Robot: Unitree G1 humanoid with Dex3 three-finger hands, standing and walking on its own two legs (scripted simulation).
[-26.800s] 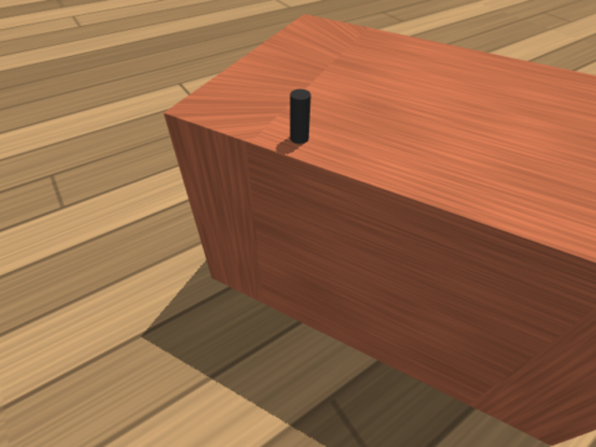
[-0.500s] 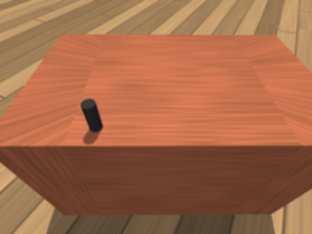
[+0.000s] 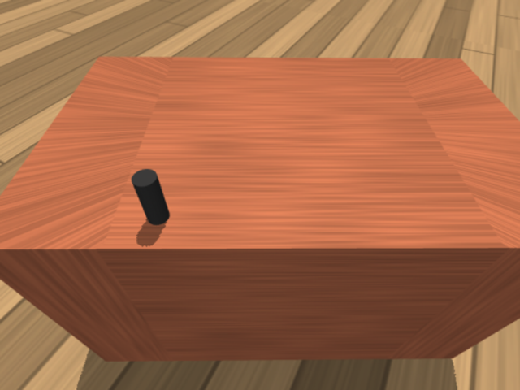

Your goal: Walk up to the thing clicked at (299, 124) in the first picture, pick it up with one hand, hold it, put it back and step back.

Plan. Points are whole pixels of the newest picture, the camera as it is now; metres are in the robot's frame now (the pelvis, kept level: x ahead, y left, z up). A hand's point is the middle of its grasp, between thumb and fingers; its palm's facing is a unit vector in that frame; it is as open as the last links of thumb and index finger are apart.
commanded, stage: stand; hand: left
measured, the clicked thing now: (152, 198) +0.45 +0.21 +0.02
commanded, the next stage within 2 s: none
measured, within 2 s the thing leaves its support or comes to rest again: neither
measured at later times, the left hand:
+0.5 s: hand out of the picture +0.08 +0.26 -0.16, palm faces -0.03 -0.94 -0.35, open 8.4 cm
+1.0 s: hand out of the picture +0.07 +0.26 -0.16, palm faces -0.03 -0.94 -0.35, open 7.4 cm
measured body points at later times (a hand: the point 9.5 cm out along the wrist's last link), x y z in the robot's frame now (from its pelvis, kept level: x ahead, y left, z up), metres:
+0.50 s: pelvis +0.00 +0.00 +0.00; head +0.01 +0.00 +0.45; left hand +0.08 +0.30 -0.13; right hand +0.07 -0.30 -0.14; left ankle +0.00 +0.14 -0.75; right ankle +0.01 -0.13 -0.75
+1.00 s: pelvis +0.00 +0.00 +0.00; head +0.02 +0.00 +0.45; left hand +0.07 +0.31 -0.13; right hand +0.07 -0.30 -0.14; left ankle +0.00 +0.14 -0.75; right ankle +0.01 -0.13 -0.75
